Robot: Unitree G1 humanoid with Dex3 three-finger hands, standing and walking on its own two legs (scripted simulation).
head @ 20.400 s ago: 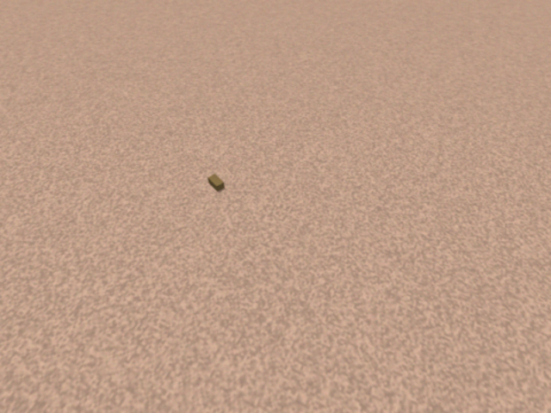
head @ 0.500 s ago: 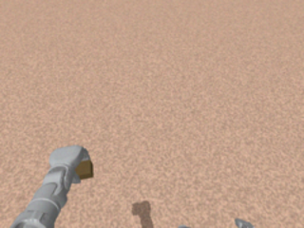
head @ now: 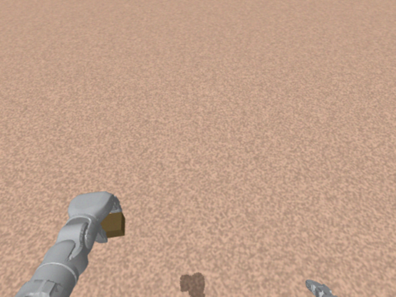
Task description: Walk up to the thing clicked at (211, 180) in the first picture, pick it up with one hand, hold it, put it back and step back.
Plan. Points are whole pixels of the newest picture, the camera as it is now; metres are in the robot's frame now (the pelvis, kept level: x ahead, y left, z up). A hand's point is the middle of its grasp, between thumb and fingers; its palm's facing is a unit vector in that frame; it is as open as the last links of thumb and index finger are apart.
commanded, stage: hold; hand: left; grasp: from above
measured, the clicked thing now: (105, 226) +0.32 +0.22 -0.09
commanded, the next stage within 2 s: crouch in 1.38 s
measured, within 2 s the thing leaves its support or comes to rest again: neither
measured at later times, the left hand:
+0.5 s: hand (98, 231) +0.28 +0.21 -0.03, palm faces -0.44 -0.06 -0.90, open 7.3 cm
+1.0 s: hand (96, 231) +0.28 +0.21 -0.02, palm faces -0.44 -0.07 -0.90, open 7.3 cm
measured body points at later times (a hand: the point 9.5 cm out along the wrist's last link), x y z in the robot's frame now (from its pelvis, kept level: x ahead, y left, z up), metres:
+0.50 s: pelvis -0.01 -0.01 +0.01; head +0.00 -0.03 +0.46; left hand +0.30 +0.21 +0.02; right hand +0.13 -0.27 -0.11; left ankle +0.01 +0.12 -0.72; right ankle +0.02 -0.14 -0.72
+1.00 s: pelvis -0.01 -0.01 +0.01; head -0.01 -0.04 +0.46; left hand +0.29 +0.21 +0.03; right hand +0.14 -0.26 -0.10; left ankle +0.01 +0.12 -0.72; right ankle +0.02 -0.14 -0.72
